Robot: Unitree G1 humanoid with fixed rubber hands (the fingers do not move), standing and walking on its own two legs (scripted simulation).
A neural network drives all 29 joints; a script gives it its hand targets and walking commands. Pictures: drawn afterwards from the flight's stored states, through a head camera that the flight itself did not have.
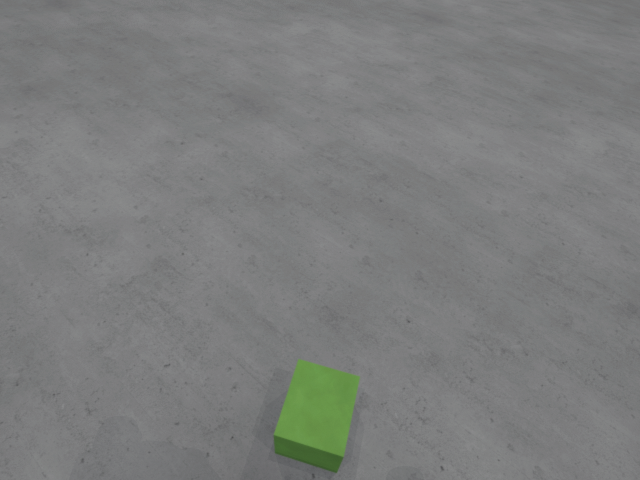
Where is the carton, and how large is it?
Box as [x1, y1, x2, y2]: [274, 359, 359, 472]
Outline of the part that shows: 298,359 274,432 275,452 336,472 343,457 359,376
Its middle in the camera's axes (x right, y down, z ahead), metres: -0.01 +0.50 +1.12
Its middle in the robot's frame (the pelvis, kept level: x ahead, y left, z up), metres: +0.43 -0.04 -0.69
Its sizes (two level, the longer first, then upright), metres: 0.216 0.185 0.177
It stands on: the floor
